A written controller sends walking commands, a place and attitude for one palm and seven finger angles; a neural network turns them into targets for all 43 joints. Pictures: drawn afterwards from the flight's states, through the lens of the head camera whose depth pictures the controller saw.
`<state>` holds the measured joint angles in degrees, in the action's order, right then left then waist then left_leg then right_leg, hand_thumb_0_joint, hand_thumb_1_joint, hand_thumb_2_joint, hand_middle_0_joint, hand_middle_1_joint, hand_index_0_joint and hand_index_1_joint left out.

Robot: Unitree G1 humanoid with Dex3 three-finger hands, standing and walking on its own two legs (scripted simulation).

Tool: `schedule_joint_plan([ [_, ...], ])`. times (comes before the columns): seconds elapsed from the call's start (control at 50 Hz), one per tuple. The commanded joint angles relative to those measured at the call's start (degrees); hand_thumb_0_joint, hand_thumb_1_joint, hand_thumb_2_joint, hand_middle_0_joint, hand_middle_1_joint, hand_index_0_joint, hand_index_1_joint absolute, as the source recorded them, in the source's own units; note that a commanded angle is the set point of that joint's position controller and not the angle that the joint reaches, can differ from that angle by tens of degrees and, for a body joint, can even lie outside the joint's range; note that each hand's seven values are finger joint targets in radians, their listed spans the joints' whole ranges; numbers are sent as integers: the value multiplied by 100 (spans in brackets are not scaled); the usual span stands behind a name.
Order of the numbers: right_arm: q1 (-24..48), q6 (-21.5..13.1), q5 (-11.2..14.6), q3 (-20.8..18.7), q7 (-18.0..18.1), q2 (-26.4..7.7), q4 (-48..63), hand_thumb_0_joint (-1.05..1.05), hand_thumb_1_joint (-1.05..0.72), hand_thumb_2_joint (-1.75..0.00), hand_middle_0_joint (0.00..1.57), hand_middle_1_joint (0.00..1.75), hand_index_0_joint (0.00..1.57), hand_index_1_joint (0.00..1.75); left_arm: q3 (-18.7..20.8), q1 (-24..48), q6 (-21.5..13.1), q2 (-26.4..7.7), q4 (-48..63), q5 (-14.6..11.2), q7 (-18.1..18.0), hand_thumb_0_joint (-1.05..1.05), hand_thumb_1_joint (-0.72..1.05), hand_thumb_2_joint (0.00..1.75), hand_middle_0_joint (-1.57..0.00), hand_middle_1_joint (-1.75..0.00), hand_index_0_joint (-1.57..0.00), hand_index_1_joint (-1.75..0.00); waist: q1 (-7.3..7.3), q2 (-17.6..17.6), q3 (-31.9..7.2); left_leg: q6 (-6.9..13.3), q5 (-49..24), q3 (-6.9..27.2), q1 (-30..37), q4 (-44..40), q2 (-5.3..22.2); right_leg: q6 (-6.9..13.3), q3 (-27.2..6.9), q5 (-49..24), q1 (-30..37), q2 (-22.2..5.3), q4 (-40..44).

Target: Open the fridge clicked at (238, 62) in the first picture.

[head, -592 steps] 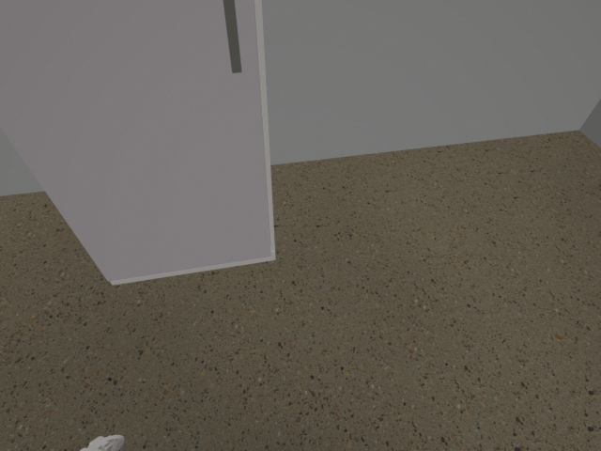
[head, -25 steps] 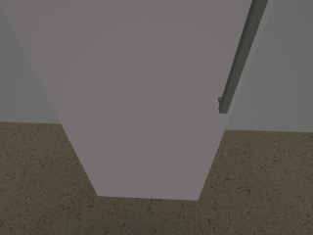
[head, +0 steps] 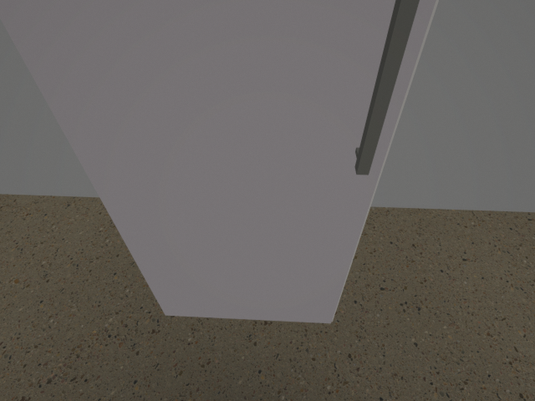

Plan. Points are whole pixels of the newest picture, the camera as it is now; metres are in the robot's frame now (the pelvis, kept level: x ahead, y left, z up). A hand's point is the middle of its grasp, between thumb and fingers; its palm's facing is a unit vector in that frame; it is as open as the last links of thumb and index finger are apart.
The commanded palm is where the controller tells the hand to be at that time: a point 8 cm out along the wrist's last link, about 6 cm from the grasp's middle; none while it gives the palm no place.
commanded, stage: come to a stop and stand still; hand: right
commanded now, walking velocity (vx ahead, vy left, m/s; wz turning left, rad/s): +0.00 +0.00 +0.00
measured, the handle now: (383, 71) +0.50 -0.13 +0.27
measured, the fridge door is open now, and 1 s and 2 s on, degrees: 0 0 0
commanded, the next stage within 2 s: look again from close up in 1.00 s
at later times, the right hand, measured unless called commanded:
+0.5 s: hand out of the picture -0.10 -0.20 -0.19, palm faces +0.06 +0.98 -0.17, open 7.4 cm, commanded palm none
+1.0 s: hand out of the picture -0.04 -0.22 -0.18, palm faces -0.07 +0.98 -0.18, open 7.4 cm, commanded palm none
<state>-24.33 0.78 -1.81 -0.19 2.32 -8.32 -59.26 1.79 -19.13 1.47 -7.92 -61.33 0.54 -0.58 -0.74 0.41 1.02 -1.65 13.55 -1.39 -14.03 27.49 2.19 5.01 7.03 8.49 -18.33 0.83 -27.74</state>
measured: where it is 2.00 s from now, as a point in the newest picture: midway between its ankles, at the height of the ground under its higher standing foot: outside the picture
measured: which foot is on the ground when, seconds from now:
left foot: down 0.00-0.48, up 0.50-0.70, down 0.72-1.00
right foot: down 0.00-0.36, up 0.38-0.46, down 0.48-1.00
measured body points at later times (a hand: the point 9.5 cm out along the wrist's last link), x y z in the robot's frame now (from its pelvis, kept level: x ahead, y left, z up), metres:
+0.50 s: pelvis -0.05 -0.03 -0.01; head -0.05 -0.05 +0.44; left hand -0.01 +0.22 -0.15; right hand -0.10 -0.25 -0.18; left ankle +0.04 +0.16 -0.73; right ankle +0.01 -0.09 -0.74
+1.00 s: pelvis -0.07 -0.05 +0.00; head -0.06 -0.06 +0.45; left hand -0.13 +0.17 -0.15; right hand -0.04 -0.27 -0.16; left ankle -0.08 +0.10 -0.73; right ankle +0.01 -0.09 -0.73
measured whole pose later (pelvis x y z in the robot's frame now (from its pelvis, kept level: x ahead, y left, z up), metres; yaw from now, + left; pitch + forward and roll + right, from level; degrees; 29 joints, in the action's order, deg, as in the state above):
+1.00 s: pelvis -0.07 -0.05 +0.00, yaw +3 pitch -2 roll +1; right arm -16.2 1.6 -1.1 -0.3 1.9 -9.0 -59.5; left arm 1.0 -19.6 1.6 -7.9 -64.2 0.6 -0.7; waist -2.5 -0.1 2.6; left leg -0.4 17.4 -0.3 -11.2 28.1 1.2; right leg 5.7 6.1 7.4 -16.4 3.2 -24.5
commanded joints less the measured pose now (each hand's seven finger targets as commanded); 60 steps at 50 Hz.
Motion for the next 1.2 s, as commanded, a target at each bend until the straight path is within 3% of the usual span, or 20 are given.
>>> schedule_joint_plan([
  [0.0, -512, -102, -1, -105, 47, -427, 135, 0, -90, -90, 20, 30, 20, 30, 155, -171, -119, -645, 217, 12, -33, 0, 90, 90, -20, -30, -20, -30, 19, 110, 470, 293, 1169, 320, -659, -501, 179, -340, -1227, 2234, -2, -783, 1257],
  [0.12, -1049, 24, -41, -140, 40, -210, -118, 0, -90, -90, 20, 30, 20, 30, 239, 228, -63, -828, 229, 7, -61, 0, 90, 90, -20, -30, -20, -30, 229, 506, 484, 205, 800, -172, -28, 289, -89, -378, -1393, 3070, -590, -1032, 1997],
  [0.24, -1372, 63, -63, -196, 48, -194, -238, 0, -90, -90, 20, 30, 20, 30, 281, 438, 2, -841, 255, -8, -49, 0, 90, 90, -20, -30, -20, -30, 298, 179, 466, 271, 837, -69, 46, 144, -101, -489, -1103, 2939, -580, -858, 1843],
  [0.28, -1313, 48, -62, -216, 44, -259, -210, 0, -90, -90, 20, 30, 20, 30, 279, 473, 35, -779, 300, -8, -46, 0, 90, 90, -20, -30, -20, -30, 255, -285, 590, 370, 1225, 313, -391, -365, 42, -559, -902, 2755, -351, -571, 1402],
  [0.34, -186, -14, -39, -346, 59, -802, 108, 0, -90, -90, 20, 30, 20, 30, 346, -19, 153, -577, 233, -13, -36, 0, 90, 90, -20, -30, -20, -30, -267, -1574, 527, 841, 2920, 1673, -2725, -2078, 1055, -588, -347, 1251, 1375, 98, -1694],
  [0.38, 1340, -90, -26, -461, 106, -1159, 588, 0, -90, -90, 20, 30, 20, 30, 451, -615, 73, -751, 132, -50, -26, 0, 90, 90, -20, -30, -20, -30, -743, -1459, 336, 898, 2086, 1507, -3031, -1917, 1296, -435, -951, 1298, 1618, -187, -2695],
  [0.4, 1546, -128, -35, -479, 106, -1200, 657, 0, -90, -90, 20, 30, 20, 30, 407, -748, -66, -736, 118, -87, -9, 0, 90, 90, -20, -30, -20, -30, -764, -1084, 368, 748, 1577, 1227, -2473, -1306, 1119, -386, -1097, 1474, 1404, -381, -1635],
  [0.42, 1178, -110, -2, -454, 75, -1110, 560, 0, -90, -90, 20, 30, 20, 30, 296, -656, -170, -683, 143, -82, -2, 0, 90, 90, -20, -30, -20, -30, -528, -420, 468, 585, 1437, 965, -1851, -433, 786, -415, -1004, 1410, 1062, -371, -75],
  [0.46, 389, -79, 95, -380, -19, -688, 392, 0, -90, -90, 20, 30, 20, 30, 235, 60, -292, -1113, 429, 40, -122, 0, 90, 90, -20, -30, -20, -30, 14, 1417, 810, 168, 1041, 249, -1146, 819, -26, -60, -2332, 2295, -164, -1261, 1672],
  [0.48, 113, 9, 51, -367, -2, -622, 174, 0, -90, -90, 20, 30, 20, 30, 209, 453, -267, -1090, 482, 74, -106, 0, 90, 90, -20, -30, -20, -30, 192, 1519, 614, 137, 949, 193, -459, 1475, -37, 92, -2686, 3406, -922, -1498, 2163],
  [0.56, 93, 64, 30, -272, -19, -588, 40, 0, -90, -90, 20, 30, 20, 30, 158, 707, -252, -1151, 509, 63, -118, 0, 90, 90, -20, -30, -20, -30, 326, 203, 633, 152, 907, 348, -400, 2023, 115, 295, -2523, 2651, -744, -1490, 2185],
  [0.64, -32, 38, 74, -167, 3, -504, 43, 0, -90, -90, 20, 30, 20, 30, 102, 265, -156, -992, 269, 48, -94, 0, 90, 90, -20, -30, -20, -30, 232, 333, 423, 194, 845, 102, 218, 182, 53, 132, -2063, 2030, 38, -1269, 2075],
  [0.68, -76, 1, 71, -181, 18, -686, 38, 0, -90, -90, 20, 30, 20, 30, 117, 127, -126, -957, 188, 15, -69, 0, 90, 90, -20, -30, -20, -30, 195, 46, 562, 324, 382, 233, 769, -915, 96, -295, -1657, 1823, -150, -871, 1853],
  [0.72, 31, -29, 61, -184, 33, -921, 108, 0, -90, -90, 20, 30, 20, 30, 92, 87, -113, -825, 187, -5, -41, 0, 90, 90, -20, -30, -20, -30, 80, -76, 590, 610, 936, 762, 182, -1147, 549, -642, -1209, 1292, 219, -465, 1432],
  [0.78, 635, -136, 100, -157, 34, -932, 283, 0, -90, -90, 20, 30, 20, 30, 51, -123, -78, -627, 91, -1, -10, 0, 90, 90, -20, -30, -20, -30, -180, -998, 372, 626, 1560, 1026, -877, -1586, 818, -519, -888, 633, 1090, -382, 310],
  [0.84, 992, -109, 107, -159, 44, -912, 422, 0, -90, -90, 20, 30, 20, 30, 38, -441, -56, -549, -26, -3, -1, 0, 90, 90, -20, -30, -20, -30, -322, -536, 374, 579, 1559, 817, -1228, -1259, 691, -522, -944, 712, 1247, -441, 137],
  [0.94, 80, 6, 58, -138, 21, -615, 102, 0, -90, -90, 20, 30, 20, 30, 72, -20, -120, -818, 0, 18, -45, 0, 90, 90, -20, -30, -20, -30, 157, 719, 581, 252, 774, 87, 50, 62, -18, -376, -2213, 2718, -211, -1080, 2239],
  [1.0, -409, 48, 52, -135, 31, -438, -148, 0, -90, -90, 20, 30, 20, 30, 119, 73, -115, -806, -57, 7, -79, 0, 90, 90, -20, -30, -20, -30, 262, 455, 320, 268, 664, -47, 392, 51, -18, -484, -1948, 2387, -50, -1010, 2377],
  [1.08, -377, -65, 55, -97, 56, -341, -205, 0, -90, -90, 20, 30, 20, 30, 102, -110, -119, -581, -188, -15, -81, 0, 90, 90, -20, -30, -20, -30, 113, 10, 350, 337, 432, 243, 149, -629, 173, -514, -1496, 1496, 484, -750, 1891],
  [1.18, -353, -138, 52, -70, 69, -318, -265, 0, -90, -90, 20, 30, 20, 30, 85, -197, -131, -515, -221, -37, -74, 0, 90, 90, -20, -30, -20, -30, -31, -25, 372, 304, 503, 332, -238, -769, 247, -428, -1494, 1365, 838, -745, 1711],
])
